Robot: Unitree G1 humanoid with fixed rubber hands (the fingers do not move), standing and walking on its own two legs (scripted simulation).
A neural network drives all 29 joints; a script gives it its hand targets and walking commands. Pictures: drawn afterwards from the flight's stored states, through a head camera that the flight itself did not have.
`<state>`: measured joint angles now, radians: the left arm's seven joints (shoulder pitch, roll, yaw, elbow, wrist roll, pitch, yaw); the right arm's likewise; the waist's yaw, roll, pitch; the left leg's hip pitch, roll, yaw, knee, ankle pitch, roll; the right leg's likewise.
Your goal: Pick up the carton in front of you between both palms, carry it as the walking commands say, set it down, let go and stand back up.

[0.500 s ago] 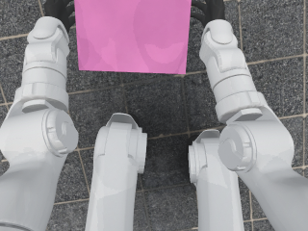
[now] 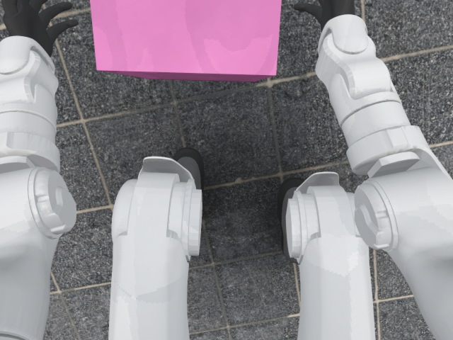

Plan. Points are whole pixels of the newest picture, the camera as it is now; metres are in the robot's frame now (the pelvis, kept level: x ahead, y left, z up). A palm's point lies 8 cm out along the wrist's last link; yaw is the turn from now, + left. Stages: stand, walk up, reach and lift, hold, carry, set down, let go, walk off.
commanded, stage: set down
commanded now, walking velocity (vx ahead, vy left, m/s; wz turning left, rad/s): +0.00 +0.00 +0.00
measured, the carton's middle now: (196, 8) +0.53 +0.15 -0.26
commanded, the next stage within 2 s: let go in 1.06 s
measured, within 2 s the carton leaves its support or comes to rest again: neither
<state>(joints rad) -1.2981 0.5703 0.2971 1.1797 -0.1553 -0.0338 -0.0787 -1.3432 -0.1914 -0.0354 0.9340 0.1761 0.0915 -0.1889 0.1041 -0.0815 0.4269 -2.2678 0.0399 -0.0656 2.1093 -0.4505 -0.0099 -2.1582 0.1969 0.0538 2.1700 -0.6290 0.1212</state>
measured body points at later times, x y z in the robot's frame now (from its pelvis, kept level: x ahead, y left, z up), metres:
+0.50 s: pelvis +0.01 +0.01 +0.09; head +0.33 +0.10 +0.39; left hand +0.48 +0.36 -0.04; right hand +0.55 -0.01 -0.04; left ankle +0.14 +0.13 -0.35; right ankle +0.11 -0.13 -0.35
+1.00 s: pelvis +0.04 +0.02 +0.22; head +0.33 +0.10 +0.55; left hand +0.48 +0.38 +0.11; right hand +0.55 -0.02 +0.11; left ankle +0.14 +0.13 -0.35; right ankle +0.11 -0.13 -0.35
